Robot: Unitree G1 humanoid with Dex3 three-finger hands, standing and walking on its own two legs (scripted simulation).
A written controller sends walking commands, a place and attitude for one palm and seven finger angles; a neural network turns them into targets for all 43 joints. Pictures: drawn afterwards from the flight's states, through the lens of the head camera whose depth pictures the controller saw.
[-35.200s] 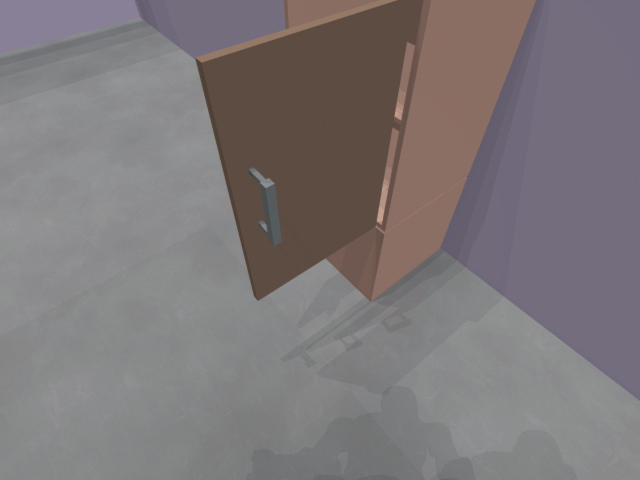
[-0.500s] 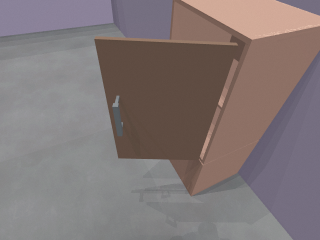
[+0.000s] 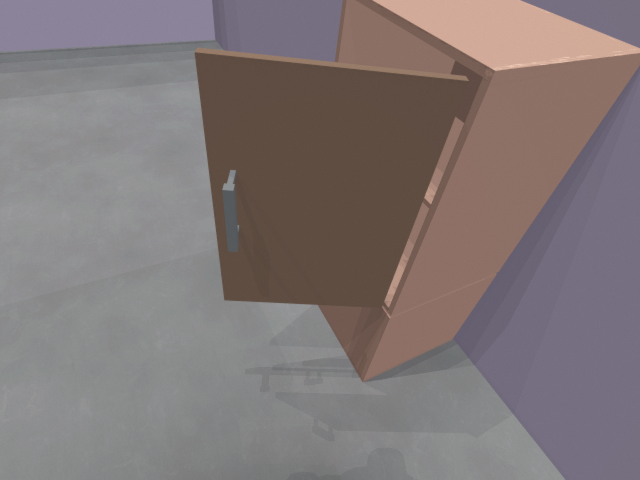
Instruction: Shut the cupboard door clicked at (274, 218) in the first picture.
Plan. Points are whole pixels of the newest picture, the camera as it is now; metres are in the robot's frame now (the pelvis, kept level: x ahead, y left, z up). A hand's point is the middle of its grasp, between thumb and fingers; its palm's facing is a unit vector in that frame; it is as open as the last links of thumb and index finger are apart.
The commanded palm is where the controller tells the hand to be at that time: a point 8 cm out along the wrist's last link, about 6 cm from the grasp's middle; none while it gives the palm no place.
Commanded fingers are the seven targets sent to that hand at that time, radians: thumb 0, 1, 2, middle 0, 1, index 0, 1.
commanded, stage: come to a stop and stand still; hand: left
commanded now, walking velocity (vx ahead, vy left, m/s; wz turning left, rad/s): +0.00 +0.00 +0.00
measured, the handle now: (232, 212) +0.56 +0.18 -0.01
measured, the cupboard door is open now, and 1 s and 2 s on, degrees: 64 64 64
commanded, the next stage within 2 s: look again from close up in 0.88 s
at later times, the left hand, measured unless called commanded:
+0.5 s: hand out of the picture -0.10 +0.23 -0.18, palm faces +0.02 -0.99 -0.16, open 7.4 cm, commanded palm none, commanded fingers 0.00 0.90 0.90 -0.20 -0.30 -0.20 -0.30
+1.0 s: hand out of the picture -0.04 +0.26 -0.17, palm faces -0.02 -0.98 -0.21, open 7.4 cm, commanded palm none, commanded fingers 0.00 0.90 0.90 -0.20 -0.30 -0.20 -0.30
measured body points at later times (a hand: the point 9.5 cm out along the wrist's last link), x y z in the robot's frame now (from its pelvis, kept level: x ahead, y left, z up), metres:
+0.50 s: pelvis -0.02 +0.06 +0.00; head +0.00 +0.08 +0.45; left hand -0.10 +0.28 -0.16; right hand -0.04 -0.19 -0.14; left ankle -0.01 +0.17 -0.73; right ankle -0.11 -0.06 -0.73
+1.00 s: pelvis -0.04 +0.08 +0.01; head -0.01 +0.08 +0.46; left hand -0.04 +0.31 -0.15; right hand -0.01 -0.16 -0.14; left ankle -0.01 +0.17 -0.73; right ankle -0.11 -0.06 -0.73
